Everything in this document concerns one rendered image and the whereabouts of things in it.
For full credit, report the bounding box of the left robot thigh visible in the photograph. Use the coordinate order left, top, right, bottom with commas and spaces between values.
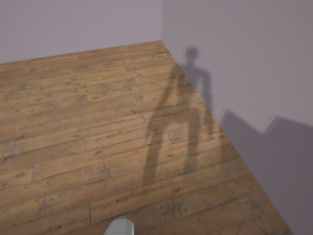
104, 218, 135, 235

